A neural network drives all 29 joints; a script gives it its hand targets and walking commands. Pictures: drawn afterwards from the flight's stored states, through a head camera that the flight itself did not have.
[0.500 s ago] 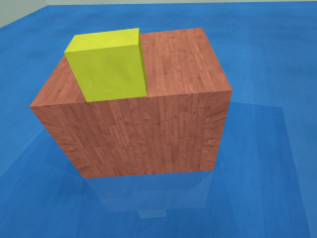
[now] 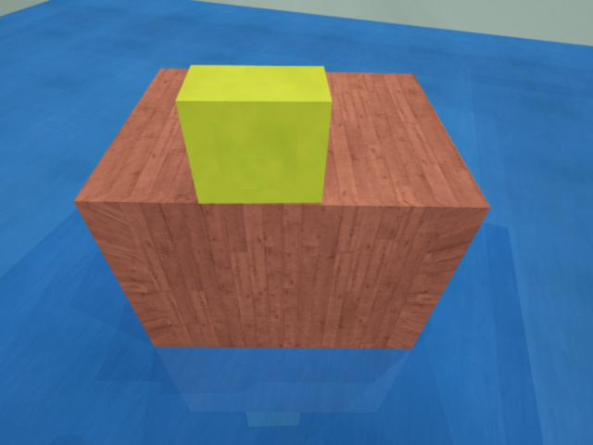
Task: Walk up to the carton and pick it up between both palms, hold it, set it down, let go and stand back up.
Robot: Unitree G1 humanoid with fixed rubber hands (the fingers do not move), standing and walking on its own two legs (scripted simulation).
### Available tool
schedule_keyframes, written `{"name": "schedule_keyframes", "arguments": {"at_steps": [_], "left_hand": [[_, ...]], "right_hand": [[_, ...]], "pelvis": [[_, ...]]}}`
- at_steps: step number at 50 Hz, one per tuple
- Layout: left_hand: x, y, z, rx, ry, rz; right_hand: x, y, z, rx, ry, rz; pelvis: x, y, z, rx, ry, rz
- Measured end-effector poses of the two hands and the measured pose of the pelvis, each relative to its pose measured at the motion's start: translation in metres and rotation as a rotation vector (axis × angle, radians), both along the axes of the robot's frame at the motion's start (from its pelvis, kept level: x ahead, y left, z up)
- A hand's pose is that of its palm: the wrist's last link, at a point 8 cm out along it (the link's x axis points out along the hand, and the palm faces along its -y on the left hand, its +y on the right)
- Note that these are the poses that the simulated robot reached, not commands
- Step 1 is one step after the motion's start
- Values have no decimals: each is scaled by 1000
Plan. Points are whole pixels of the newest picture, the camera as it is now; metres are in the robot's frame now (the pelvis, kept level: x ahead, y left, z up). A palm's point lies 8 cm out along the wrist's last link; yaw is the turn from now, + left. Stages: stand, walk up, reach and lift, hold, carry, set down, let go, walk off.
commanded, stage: walk up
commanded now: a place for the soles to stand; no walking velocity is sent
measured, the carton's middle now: (259, 137) +0.74 +0.06 +0.06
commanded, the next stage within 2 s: none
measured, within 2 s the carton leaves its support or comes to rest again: neither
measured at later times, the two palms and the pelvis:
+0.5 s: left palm (87, 416) +0.22 +0.28 -0.06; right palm (535, 431) +0.20 -0.37 -0.14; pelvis +0.16 -0.06 -0.01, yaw +2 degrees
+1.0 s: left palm (85, 368) +0.30 +0.34 -0.11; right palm (476, 363) +0.30 -0.32 -0.12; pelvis +0.23 +0.01 -0.02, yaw +1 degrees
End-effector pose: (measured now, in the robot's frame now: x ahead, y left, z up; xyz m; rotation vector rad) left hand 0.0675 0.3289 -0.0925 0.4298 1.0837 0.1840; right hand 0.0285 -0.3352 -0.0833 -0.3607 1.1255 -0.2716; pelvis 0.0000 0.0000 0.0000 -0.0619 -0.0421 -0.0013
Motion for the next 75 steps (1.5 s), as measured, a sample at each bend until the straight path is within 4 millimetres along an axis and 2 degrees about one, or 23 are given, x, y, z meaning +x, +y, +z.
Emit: {"name": "schedule_keyframes", "arguments": {"at_steps": [6, 11, 16, 23, 27, 31, 34, 39, 44, 49, 52, 57, 60, 63, 68, 72, 75], "left_hand": [[16, -1, 3, 17, 91, 13], [51, -14, 7, 48, 104, 6], [99, -36, 7, 96, 59, 1], [138, -45, 28, 153, 14, 44], [157, -42, 33, 176, 9, 44], [171, -34, 28, 179, 35, 43], [181, -25, 16, 162, 68, 39], [201, -9, -15, 115, 104, 38], [227, 0, -18, 92, 49, 51], [234, 7, -16, 91, 50, 49], [237, 10, -15, 103, 64, 31], [236, 8, -12, 140, 94, -7], [228, 8, -8, 156, 89, 5], [219, 11, -3, 164, 89, 23], [217, 19, 4, 169, 47, 25], [216, 32, 8, 154, 11, 23], [214, 45, 0, 121, -6, 18]], "right_hand": [[23, -2, -5, 16, 70, 4], [50, -15, -19, 35, 108, 1], [86, -33, -46, 70, 125, -4], [153, -41, -51, 108, 83, 32], [182, -37, -56, 121, 68, 38], [204, -29, -59, 120, 88, 38], [219, -21, -58, 101, 107, 37], [241, -4, -56, 57, 141, 49], [254, 9, -46, 34, 148, 54], [271, 16, -39, 25, 103, 48], [271, 18, -44, 36, 87, 33], [251, 18, -62, 72, 98, -8], [241, 22, -74, 100, 131, -12], [243, 26, -73, 109, 116, -12], [242, 36, -73, 111, 99, 1], [246, 52, -72, 104, 67, 19], [251, 65, -69, 80, 15, 33]], "pelvis": [[30, -4, 3, 17, 10, 4], [62, -19, -1, 44, 23, 3], [99, -41, -15, 63, 32, 5], [147, -57, -10, 87, 40, 33], [167, -55, -10, 89, 31, 33], [183, -47, -13, 76, 33, 32], [195, -37, -16, 55, 46, 28], [214, -16, -27, 46, 32, 33], [226, -1, -23, 27, -9, 42], [231, 7, -20, 24, -13, 31], [229, 9, -21, 34, -11, 8], [220, 7, -27, 66, -4, -36], [214, 5, -29, 54, -17, -26], [210, 6, -27, 57, -18, -19], [203, 15, -25, 65, -13, -4], [197, 30, -25, 67, -16, 17], [193, 45, -30, 54, -23, 24]]}}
